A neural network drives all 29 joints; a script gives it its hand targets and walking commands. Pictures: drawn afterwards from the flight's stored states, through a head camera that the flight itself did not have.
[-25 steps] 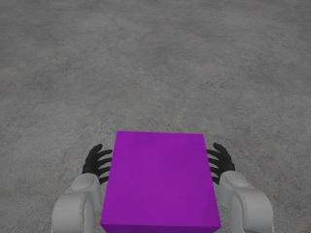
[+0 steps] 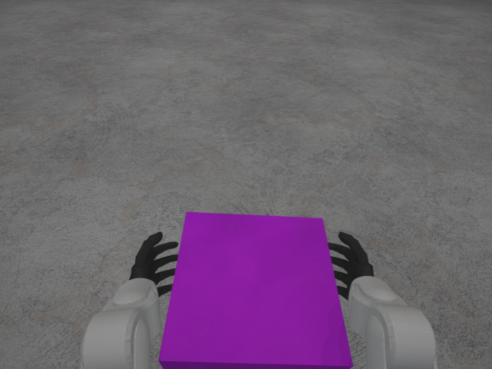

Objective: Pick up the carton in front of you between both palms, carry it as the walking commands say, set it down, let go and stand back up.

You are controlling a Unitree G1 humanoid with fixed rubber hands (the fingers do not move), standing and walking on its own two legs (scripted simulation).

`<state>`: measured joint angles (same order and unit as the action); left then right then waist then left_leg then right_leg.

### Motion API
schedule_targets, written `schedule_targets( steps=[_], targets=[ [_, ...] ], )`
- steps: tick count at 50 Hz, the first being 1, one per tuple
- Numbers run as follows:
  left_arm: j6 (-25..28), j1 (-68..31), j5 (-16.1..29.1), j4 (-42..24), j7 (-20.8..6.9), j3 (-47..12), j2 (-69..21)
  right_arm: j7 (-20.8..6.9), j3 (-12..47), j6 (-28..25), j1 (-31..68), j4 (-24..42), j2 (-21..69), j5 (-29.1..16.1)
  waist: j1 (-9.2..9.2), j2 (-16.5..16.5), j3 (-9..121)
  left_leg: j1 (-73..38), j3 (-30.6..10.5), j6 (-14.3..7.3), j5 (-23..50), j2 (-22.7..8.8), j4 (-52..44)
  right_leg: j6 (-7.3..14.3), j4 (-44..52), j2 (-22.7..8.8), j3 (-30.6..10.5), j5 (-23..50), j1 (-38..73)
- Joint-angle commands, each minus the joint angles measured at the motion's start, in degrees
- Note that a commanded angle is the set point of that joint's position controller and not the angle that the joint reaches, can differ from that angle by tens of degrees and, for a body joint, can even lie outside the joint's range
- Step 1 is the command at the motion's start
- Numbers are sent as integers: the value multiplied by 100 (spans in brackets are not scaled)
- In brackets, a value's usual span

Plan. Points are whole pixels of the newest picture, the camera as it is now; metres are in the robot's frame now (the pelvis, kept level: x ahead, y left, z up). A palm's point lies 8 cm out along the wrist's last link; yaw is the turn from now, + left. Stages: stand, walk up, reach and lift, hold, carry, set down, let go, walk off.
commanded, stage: carry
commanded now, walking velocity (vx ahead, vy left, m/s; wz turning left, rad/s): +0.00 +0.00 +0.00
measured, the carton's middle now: (249, 311) +0.24 +0.00 +0.00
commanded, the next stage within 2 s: none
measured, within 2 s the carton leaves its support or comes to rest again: neither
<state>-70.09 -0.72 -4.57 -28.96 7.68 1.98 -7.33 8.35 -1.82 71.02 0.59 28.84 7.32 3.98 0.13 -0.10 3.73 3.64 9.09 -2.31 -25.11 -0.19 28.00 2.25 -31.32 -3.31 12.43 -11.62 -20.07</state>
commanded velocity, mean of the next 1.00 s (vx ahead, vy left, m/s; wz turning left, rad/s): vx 0.00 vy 0.00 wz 0.00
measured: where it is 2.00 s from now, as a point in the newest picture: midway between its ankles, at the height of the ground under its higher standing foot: outside the picture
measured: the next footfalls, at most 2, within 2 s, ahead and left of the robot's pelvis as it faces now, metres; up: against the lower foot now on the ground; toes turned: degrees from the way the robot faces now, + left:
none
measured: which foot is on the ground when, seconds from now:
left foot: down 0.00-1.00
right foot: down 0.00-1.00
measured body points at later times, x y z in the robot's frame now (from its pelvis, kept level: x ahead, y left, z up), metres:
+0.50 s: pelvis -0.03 -0.01 +0.00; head -0.05 -0.02 +0.45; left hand +0.24 +0.14 +0.05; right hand +0.25 -0.16 +0.05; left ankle -0.11 +0.07 -0.73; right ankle +0.06 -0.10 -0.73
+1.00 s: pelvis -0.02 -0.01 +0.00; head -0.02 -0.01 +0.45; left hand +0.27 +0.15 +0.02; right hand +0.29 -0.15 +0.03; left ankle -0.11 +0.07 -0.73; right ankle +0.06 -0.10 -0.73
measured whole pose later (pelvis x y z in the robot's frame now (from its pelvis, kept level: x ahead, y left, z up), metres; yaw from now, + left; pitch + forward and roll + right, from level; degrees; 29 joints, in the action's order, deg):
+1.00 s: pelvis -0.02 -0.01 +0.00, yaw +1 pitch +2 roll -1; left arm -41.7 -9.4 -12.6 7.0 3.1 7.7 -7.7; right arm 3.0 -8.1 40.4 12.0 -6.8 8.1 13.3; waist 0.2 -1.0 2.7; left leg 8.1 8.2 -2.3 -23.8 -0.5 29.7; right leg 3.4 -29.1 -3.3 13.5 -8.7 -22.3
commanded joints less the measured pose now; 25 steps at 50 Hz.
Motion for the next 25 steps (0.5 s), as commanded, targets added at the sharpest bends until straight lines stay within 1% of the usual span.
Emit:
schedule_targets(
  steps=[1,2,3,4,5,6,7,8,9,10,11,12,13,14,15,16,17,18,19,20,21,22,23,24,25],
  targets=[
    [12,-1781,1539,-102,-754,-3270,-4537,-875,3499,-152,2339,527,4552,-1828,-20,-199,1080,287,-567,59,2977,-851,-424,51,141,-587,-689,1492,938],
    [26,-1915,1522,-218,-784,-3425,-4528,-906,3513,-157,2207,265,4600,-1794,-15,-164,876,539,-587,30,2757,-934,-388,39,289,-597,-775,1387,1007],
    [47,-1947,1527,-103,-836,-3411,-4547,-901,3513,-186,2234,333,4557,-1651,-18,-183,764,574,-553,71,2781,-889,-470,35,257,-533,-682,1629,935],
    [90,-1786,1410,99,-884,-3326,-4472,-935,3416,-231,2265,82,4539,-1616,-9,-6,807,835,-650,27,2040,-884,-519,0,344,-542,-649,1213,1095],
    [94,-1803,1289,361,-942,-3237,-4445,-991,3459,-271,2406,102,4469,-1509,-13,17,505,849,-614,-34,1607,-841,-747,-18,492,-628,-803,1072,871],
    [160,-1908,1298,452,-1007,-3304,-4463,-1016,3503,-307,2444,69,4356,-1420,-37,246,391,1056,-616,-4,1399,-907,-632,-30,557,-528,-747,960,921],
    [261,-1918,1187,469,-1019,-3168,-4320,-1054,3435,-349,2462,-211,4365,-1409,-7,334,525,1191,-755,18,1357,-873,-837,-13,480,-507,-693,796,1129],
    [315,-2074,1197,678,-1071,-3184,-4329,-1109,3238,-445,2397,-371,4288,-1259,-20,111,618,976,-617,-19,948,-800,-672,4,650,-559,-777,743,929],
    [459,-2284,1189,568,-1133,-3143,-4381,-1137,3339,-550,2644,-326,4313,-1218,-11,-102,483,1128,-735,-2,1252,-854,-824,13,637,-631,-877,726,994],
    [545,-2359,1208,722,-1173,-3102,-4352,-1160,3333,-667,2642,-431,4305,-1189,-5,-261,556,1016,-763,84,1460,-926,-755,32,541,-578,-782,726,917],
    [647,-2218,1202,764,-1198,-3208,-4306,-1233,3300,-788,2707,-554,4517,-1264,-46,-94,794,656,-616,-17,1232,-815,-685,45,600,-551,-765,753,888],
    [843,-2531,1287,715,-1230,-3136,-4364,-1265,3181,-920,2699,-848,4551,-1263,-53,-52,931,894,-575,-11,927,-682,-647,22,670,-572,-855,772,1068],
    [913,-2556,1181,850,-1266,-3227,-4416,-1306,3358,-1053,2835,-723,4507,-1246,-16,5,825,1078,-683,-81,746,-760,-810,47,653,-590,-804,558,1214],
    [1041,-2580,1224,962,-1325,-3144,-4542,-1344,3169,-1160,2756,-783,4560,-1182,21,-21,858,901,-713,-114,978,-680,-768,98,705,-728,-1007,742,1030],
    [1159,-2557,1088,1152,-1329,-2989,-4492,-1418,3116,-1242,2674,-1270,4698,-1161,-45,202,1151,739,-808,-116,973,-756,-786,97,747,-692,-931,537,1165],
    [1235,-2203,1012,1609,-1396,-2933,-4631,-1408,3273,-1399,3054,-822,4584,-1191,-31,284,1001,1017,-656,-70,914,-695,-693,103,857,-618,-923,665,1173],
    [1342,-2377,1041,1622,-1427,-2915,-4496,-1416,3176,-1448,2870,-1188,4555,-1064,-23,267,1144,967,-638,-137,591,-606,-640,92,908,-690,-1025,515,1263],
    [1483,-2472,934,1500,-1429,-2812,-4457,-1402,3082,-1559,2773,-1298,4453,-949,-58,86,1023,872,-669,-123,683,-597,-624,59,976,-765,-1086,348,1085],
    [1546,-2688,789,1465,-1456,-2907,-4402,-1430,2850,-1622,2643,-1656,4491,-836,8,-341,825,1155,-787,-28,1002,-818,-583,85,829,-721,-1027,724,1122],
    [1626,-2390,721,1989,-1440,-2615,-4373,-1456,2977,-1756,2865,-1599,4449,-832,-9,35,1039,873,-753,-5,1082,-701,-719,120,640,-697,-954,840,1060],
    [1727,-2396,591,2037,-1471,-2527,-4367,-1484,2739,-1838,2827,-1782,4438,-752,-29,-299,850,1099,-683,-48,1038,-712,-696,97,840,-806,-1054,829,1079],
    [1801,-2537,751,2277,-1498,-2674,-4388,-1520,2791,-1951,2625,-2125,4437,-782,-46,-129,1047,965,-766,-79,923,-738,-552,125,777,-744,-944,907,1163],
    [1966,-2571,584,2317,-1533,-2562,-4446,-1556,2845,-2120,3106,-1918,4439,-800,-4,22,766,1177,-799,-10,1002,-848,-674,105,754,-682,-899,704,984],
    [2068,-2791,565,2505,-1556,-2496,-4397,-1580,2520,-2219,2889,-2419,4411,-638,-19,5,621,1268,-768,-42,795,-809,-705,58,897,-700,-939,717,915],
    [2195,-2549,457,2917,-1593,-2209,-4453,-1608,2522,-2297,2980,-2533,4456,-569,-50,306,800,1156,-805,-37,1031,-716,-741,103,711,-779,-961,700,1017]
  ],
)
